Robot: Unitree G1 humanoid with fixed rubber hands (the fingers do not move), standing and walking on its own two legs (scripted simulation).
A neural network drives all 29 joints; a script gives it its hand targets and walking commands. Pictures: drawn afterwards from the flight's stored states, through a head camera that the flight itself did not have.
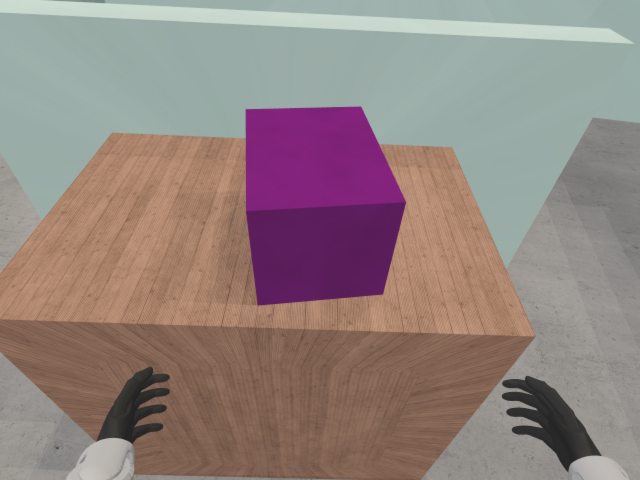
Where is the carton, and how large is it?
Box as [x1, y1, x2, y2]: [246, 107, 405, 304]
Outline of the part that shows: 361,107 246,109 246,214 258,304 382,294 405,201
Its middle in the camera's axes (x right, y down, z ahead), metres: -0.01 -0.07 +0.62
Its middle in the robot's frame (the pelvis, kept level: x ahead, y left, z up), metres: +0.52 +0.02 +0.09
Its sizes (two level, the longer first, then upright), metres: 0.263 0.196 0.186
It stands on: a pedestal, 0.77 m high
